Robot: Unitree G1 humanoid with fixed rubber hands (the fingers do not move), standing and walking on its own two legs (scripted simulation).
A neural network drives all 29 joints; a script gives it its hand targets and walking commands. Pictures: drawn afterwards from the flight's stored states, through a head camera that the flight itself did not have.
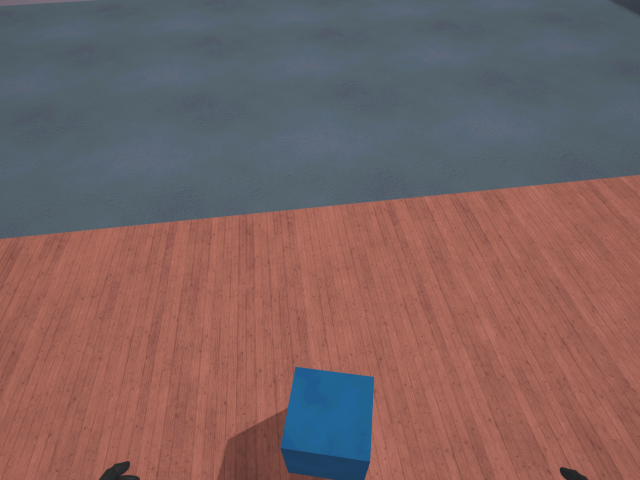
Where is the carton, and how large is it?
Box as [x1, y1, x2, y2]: [280, 367, 373, 479]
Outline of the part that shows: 295,367 280,447 288,471 333,479 364,479 369,463 373,377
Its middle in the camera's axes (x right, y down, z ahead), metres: +0.03 +0.51 +1.06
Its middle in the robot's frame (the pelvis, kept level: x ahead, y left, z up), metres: +0.39 +0.02 -0.66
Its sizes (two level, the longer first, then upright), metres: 0.210 0.200 0.250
